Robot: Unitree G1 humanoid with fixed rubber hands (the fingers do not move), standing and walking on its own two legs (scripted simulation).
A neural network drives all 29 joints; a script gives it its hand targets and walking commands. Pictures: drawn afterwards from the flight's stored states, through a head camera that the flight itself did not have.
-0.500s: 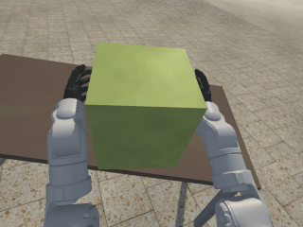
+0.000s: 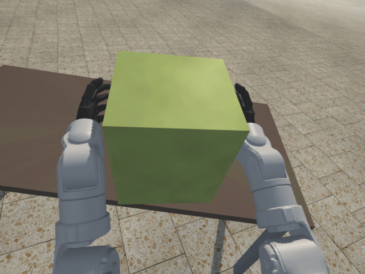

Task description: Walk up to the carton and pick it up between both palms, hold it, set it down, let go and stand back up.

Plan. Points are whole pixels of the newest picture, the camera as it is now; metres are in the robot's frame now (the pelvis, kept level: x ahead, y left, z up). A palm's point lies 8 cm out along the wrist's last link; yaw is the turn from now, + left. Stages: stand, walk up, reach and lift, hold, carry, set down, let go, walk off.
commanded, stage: hold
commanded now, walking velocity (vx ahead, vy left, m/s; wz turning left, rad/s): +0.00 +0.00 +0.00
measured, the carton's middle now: (169, 134) +0.36 +0.01 +0.16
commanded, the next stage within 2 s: set down in 0.10 s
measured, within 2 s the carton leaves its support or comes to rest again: neither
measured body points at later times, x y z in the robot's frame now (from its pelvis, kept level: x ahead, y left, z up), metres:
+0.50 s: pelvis +0.01 +0.00 +0.00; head -0.02 +0.03 +0.45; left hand +0.38 +0.16 +0.18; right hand +0.38 -0.14 +0.18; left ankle +0.03 +0.14 -0.75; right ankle +0.00 -0.12 -0.75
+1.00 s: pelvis +0.03 +0.00 +0.00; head +0.03 +0.03 +0.45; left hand +0.40 +0.14 +0.13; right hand +0.39 -0.17 +0.13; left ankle +0.03 +0.14 -0.75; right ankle +0.00 -0.12 -0.75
